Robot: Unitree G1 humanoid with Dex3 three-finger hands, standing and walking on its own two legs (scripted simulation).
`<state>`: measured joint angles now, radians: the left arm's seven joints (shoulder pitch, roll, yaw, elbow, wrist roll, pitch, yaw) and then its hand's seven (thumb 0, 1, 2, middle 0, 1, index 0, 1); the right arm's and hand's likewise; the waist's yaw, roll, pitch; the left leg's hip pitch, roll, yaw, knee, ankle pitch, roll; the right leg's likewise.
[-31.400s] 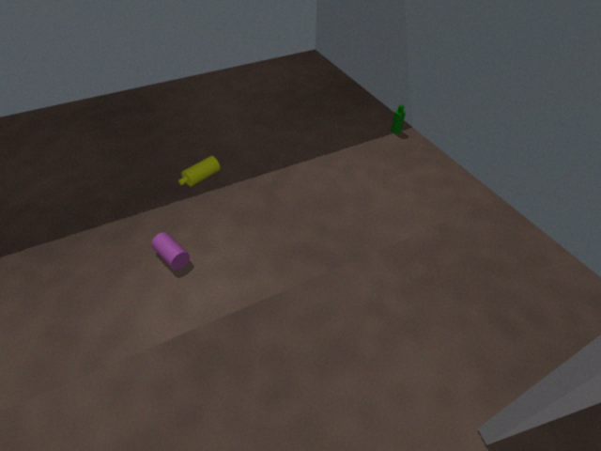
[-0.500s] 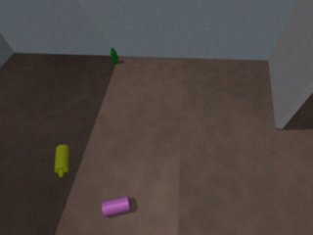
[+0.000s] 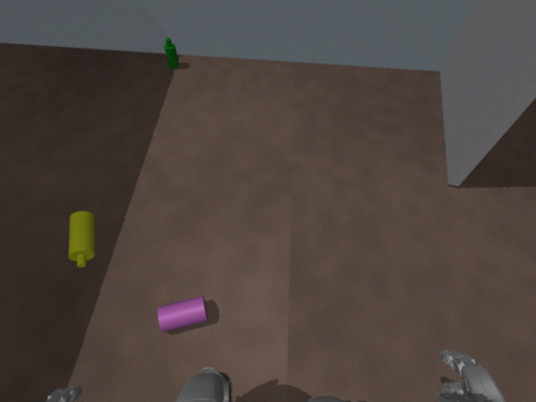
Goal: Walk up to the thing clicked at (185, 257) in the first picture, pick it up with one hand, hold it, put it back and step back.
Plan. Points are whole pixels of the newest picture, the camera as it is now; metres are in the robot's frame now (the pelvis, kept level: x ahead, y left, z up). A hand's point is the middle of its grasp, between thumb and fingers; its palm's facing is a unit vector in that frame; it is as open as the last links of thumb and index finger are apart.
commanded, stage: walk up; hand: left
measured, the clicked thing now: (183, 313) +0.43 +0.26 -0.70
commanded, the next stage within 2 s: none
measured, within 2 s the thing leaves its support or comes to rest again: neither
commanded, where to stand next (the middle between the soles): +0.07 +0.00 m, yaw +4 degrees
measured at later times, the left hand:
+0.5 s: hand out of the picture +0.03 +0.31 -0.12, palm faces +0.03 -0.93 -0.38, open 7.4 cm
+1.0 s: hand out of the picture +0.13 +0.26 -0.13, palm faces +0.02 -0.91 -0.40, open 7.4 cm
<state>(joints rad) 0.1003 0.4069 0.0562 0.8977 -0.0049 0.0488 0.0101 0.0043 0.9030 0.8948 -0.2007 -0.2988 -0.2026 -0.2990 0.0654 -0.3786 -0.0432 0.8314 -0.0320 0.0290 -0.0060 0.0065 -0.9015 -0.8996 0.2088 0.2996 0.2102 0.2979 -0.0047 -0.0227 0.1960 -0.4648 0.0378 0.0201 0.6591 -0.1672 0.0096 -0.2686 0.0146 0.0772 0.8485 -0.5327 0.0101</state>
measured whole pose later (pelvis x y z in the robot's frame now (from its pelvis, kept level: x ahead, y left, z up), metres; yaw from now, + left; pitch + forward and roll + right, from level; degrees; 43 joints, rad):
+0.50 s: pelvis +0.01 +0.03 +0.03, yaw +5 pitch -4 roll -1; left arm 0.31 0.42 0.05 0.91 0.02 0.01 -0.02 0.01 0.90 0.89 -0.20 -0.30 -0.20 -0.30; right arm 0.31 -0.38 -0.06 0.88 -0.01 -0.07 0.04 0.01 -0.90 -0.90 0.21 0.30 0.21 0.30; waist -0.02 -0.02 0.09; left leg -0.13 -0.03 -0.01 0.48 -0.29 0.05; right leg -0.34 0.00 0.06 1.00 -0.47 -0.04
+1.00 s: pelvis -0.01 +0.00 +0.00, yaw +5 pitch -2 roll +2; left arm 0.02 0.33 0.04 0.77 0.04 0.07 0.01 0.01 0.90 0.89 -0.20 -0.30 -0.21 -0.30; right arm 0.16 -0.39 -0.03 0.82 0.02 0.05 -0.03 0.01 -0.90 -0.90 0.21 0.30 0.21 0.30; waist 0.01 0.02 0.25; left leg -0.41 -0.09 -0.07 1.22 -0.57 -0.01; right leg -0.49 -0.04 -0.03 0.60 -0.07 -0.05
